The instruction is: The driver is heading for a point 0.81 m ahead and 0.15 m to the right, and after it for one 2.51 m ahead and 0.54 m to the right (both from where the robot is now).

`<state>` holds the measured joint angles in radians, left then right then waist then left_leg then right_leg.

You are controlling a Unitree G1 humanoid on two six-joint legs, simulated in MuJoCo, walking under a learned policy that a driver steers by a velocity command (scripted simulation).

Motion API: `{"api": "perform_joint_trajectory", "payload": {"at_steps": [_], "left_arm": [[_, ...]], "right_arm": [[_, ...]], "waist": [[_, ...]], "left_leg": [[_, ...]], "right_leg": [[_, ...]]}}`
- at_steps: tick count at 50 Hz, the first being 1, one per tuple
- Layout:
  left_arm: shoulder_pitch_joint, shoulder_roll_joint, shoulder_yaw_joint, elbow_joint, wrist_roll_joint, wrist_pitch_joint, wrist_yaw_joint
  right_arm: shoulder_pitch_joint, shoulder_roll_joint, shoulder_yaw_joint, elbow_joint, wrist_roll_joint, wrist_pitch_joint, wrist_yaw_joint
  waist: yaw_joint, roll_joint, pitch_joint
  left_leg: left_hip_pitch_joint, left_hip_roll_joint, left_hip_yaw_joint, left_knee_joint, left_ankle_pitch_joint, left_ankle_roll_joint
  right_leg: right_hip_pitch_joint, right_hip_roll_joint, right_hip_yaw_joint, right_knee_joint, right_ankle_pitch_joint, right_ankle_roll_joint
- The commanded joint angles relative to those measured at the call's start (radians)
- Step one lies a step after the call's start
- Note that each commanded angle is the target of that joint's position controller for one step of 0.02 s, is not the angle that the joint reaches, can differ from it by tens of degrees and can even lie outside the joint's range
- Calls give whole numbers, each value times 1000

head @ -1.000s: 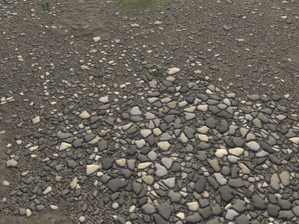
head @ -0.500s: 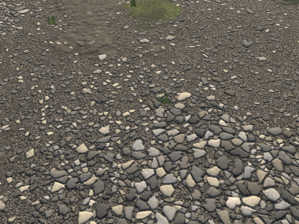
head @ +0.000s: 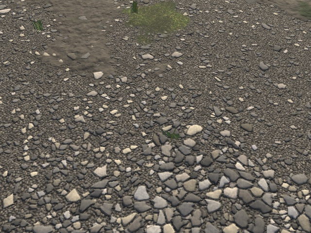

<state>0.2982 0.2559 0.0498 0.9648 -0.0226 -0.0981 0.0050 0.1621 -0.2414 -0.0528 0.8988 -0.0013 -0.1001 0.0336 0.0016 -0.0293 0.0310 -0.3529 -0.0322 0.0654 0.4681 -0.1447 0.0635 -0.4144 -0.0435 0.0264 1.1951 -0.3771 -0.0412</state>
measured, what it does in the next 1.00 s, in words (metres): walks ahead: right foot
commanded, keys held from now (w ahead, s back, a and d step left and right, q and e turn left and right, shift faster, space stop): no key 0.42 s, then w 0.58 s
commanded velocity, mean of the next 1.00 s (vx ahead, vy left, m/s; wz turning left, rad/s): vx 0.27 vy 0.00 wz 0.00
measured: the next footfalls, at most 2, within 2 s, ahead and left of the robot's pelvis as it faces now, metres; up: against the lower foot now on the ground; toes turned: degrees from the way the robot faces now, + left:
right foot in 0.32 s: +0.30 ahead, -0.14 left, +0.00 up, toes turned -2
left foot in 1.26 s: +0.59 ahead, +0.13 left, +0.00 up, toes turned +1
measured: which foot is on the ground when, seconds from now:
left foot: down 0.00-0.78, up 0.80-1.00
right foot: up 0.00-0.30, down 0.32-1.00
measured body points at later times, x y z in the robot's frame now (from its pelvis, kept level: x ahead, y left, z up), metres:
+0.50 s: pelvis +0.15 -0.02 -0.01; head +0.16 -0.03 +0.44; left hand +0.27 +0.22 -0.13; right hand +0.20 -0.28 -0.16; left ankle +0.07 +0.08 -0.74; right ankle +0.22 -0.13 -0.74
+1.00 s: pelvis +0.30 -0.05 +0.01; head +0.30 -0.05 +0.46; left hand +0.30 +0.20 -0.13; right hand +0.41 -0.31 -0.12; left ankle +0.37 +0.12 -0.66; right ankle +0.26 -0.14 -0.74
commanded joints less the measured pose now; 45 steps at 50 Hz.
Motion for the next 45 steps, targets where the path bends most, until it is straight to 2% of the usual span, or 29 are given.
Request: {"api": "perform_joint_trajectory", "payload": {"at_steps": [1,3,5,8,11,14,15,16,17,18,19,20,22,23,25,28,30,31,33,35,36,37,38,39,40,41,42,43,45], "left_arm": [[68,54,25,-41,10,10,15],[64,39,25,-48,16,25,21],[2,34,23,-70,25,32,23],[-96,18,13,-88,24,36,17],[-154,38,14,-97,21,44,14],[-167,56,20,-99,29,42,11],[-138,62,24,-87,35,38,10],[-104,111,37,-72,42,35,15],[-90,162,45,-71,46,37,21],[-88,107,31,-53,45,47,22],[-89,49,19,-50,35,55,16],[-121,40,14,-49,32,60,13],[-205,68,21,-68,22,67,8],[-204,89,30,-71,14,70,9],[-189,111,42,-62,6,68,16],[-202,72,40,-66,0,43,16],[-252,37,34,-87,-1,16,6],[-283,36,32,-100,1,1,-2],[-307,33,30,-108,4,-19,-18],[-291,15,26,-105,-5,-23,-34],[-228,19,31,-86,-13,-21,-38],[-97,47,49,-39,-15,-17,-39],[65,130,81,9,-3,-10,-34],[204,237,103,25,7,-3,-28],[175,169,71,26,9,-2,-28],[77,104,45,7,10,-3,-26],[8,59,29,-12,14,-3,-28],[-29,50,20,-20,15,-4,-32],[-44,45,12,-19,24,-3,-28]], "right_arm": [[20,-74,-9,-20,-16,-16,5],[36,-102,-12,3,-20,-19,-6],[34,-115,-12,13,-20,-10,-23],[55,-131,-11,31,-13,6,-37],[86,-135,-10,62,-8,20,-41],[69,-128,-9,80,6,34,-44],[62,-117,-6,83,15,38,-47],[109,-100,-1,91,7,36,-48],[186,-78,3,99,-16,28,-47],[268,-15,18,131,-15,32,-50],[222,-39,16,129,-10,45,-55],[176,-53,13,116,-2,62,-60],[154,-74,9,122,-4,96,-67],[150,-99,2,131,0,104,-67],[152,-83,3,137,5,98,-65],[178,-77,1,150,9,58,-60],[232,-125,-15,169,17,36,-58],[236,-159,-25,169,21,27,-58],[255,-141,-25,172,22,15,-58],[253,-132,-23,169,24,17,-54],[192,-138,-21,150,26,22,-50],[129,-148,-23,127,27,25,-47],[89,-144,-23,102,26,22,-44],[122,-74,-3,75,18,6,-45],[94,-73,-4,66,16,-12,-41],[74,-100,-15,56,43,-20,-30],[60,-98,-17,57,57,-19,-27],[64,-80,-21,62,52,-13,-32],[97,-73,-33,76,33,9,-42]], "waist": [[30,92,-80],[49,95,-72],[47,95,-74],[11,103,-92],[-15,107,-91],[-1,103,-79],[21,88,-86],[14,34,-115],[-42,-45,-169],[-67,-155,-218],[-39,-137,-207],[-43,-125,-188],[-60,-86,-143],[-44,-59,-107],[-39,-43,-54],[-46,12,-6],[-61,138,16],[-63,190,54],[-65,178,71],[-41,185,81],[13,180,62],[84,173,2],[147,79,-73],[168,-175,-175],[142,-189,-179],[94,-109,-74],[63,-43,-26],[37,-7,22],[0,-39,34]], "left_leg": [[149,263,-237,-238,501,172],[117,250,-163,-244,674,183],[120,231,-107,-241,728,172],[135,196,-53,-232,684,137],[189,218,-77,-213,597,140],[227,234,-114,-133,514,126],[224,208,-114,-83,447,97],[203,154,-103,-23,351,51],[113,83,-72,43,137,10],[29,47,-47,83,-118,-35],[24,43,-50,104,-230,-55],[23,50,-59,84,-232,-59],[92,54,-57,-8,-182,-43],[80,42,-36,-1,-252,-28],[47,50,-46,-10,-349,12],[81,98,-108,-71,-353,61],[201,196,-259,-163,-299,111],[286,280,-353,-187,-178,140],[405,357,-385,-135,104,165],[426,368,-350,-96,272,156],[339,323,-279,-60,369,123],[213,251,-198,28,461,79],[40,161,-101,254,481,22],[-229,19,-13,652,116,-49],[-353,7,-140,831,-361,-34],[-413,75,-165,892,-337,-6],[-399,124,-150,854,-255,14],[-381,155,-134,773,-190,16],[-291,180,-114,669,-118,2]], "right_leg": [[-112,-81,34,-20,54,10],[-106,-69,19,-100,108,31],[-114,-67,10,-245,201,47],[-42,-41,-15,-461,351,47],[-11,-25,-8,-563,375,46],[29,-11,-9,-668,325,18],[95,-1,-18,-758,404,1],[203,-42,27,-793,682,-21],[355,-128,95,-719,960,-68],[438,-199,167,-700,962,-169],[402,-213,210,-730,828,-196],[353,-203,222,-760,659,-182],[228,-136,179,-787,330,-116],[195,-89,136,-801,150,-90],[155,-73,137,-820,-113,-84],[97,-38,93,-762,-75,-87],[-31,52,-34,-584,79,-55],[-150,67,-84,-516,149,-42],[-271,35,-92,-461,111,-50],[-263,28,-104,-481,-45,-65],[-91,47,-125,-587,3,-81],[181,82,-128,-678,148,-97],[436,-1,31,-720,189,-139],[669,-249,467,-876,123,-275],[654,-359,674,-972,184,-313],[556,-346,550,-961,149,-280],[464,-291,409,-985,127,-236],[385,-243,309,-1016,139,-200],[291,-182,184,-1058,209,-161]]}}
